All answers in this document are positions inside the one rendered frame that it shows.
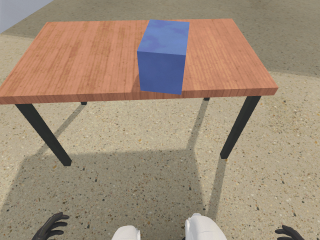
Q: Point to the right robot thigh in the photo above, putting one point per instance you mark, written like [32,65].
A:
[200,227]

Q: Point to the carton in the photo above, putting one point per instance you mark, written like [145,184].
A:
[161,56]

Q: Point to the robot left hand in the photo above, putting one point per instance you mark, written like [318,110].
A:
[46,230]

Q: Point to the left robot thigh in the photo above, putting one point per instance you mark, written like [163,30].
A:
[128,232]

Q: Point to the table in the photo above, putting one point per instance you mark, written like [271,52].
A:
[93,61]

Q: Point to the robot thigh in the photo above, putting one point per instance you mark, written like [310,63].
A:
[200,227]
[128,232]

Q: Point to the robot right hand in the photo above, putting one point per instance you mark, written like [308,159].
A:
[289,231]

